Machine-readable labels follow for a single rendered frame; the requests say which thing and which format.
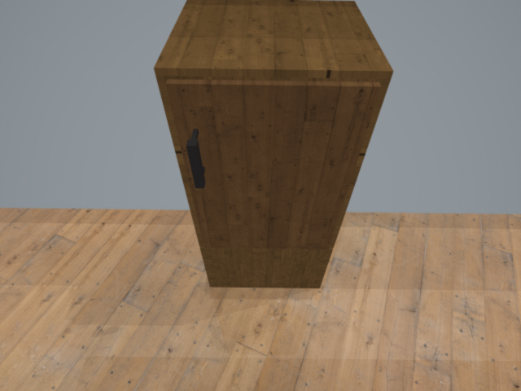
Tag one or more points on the handle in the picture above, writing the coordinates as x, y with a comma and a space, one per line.
197, 168

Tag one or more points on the cupboard door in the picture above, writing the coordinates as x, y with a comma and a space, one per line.
279, 156

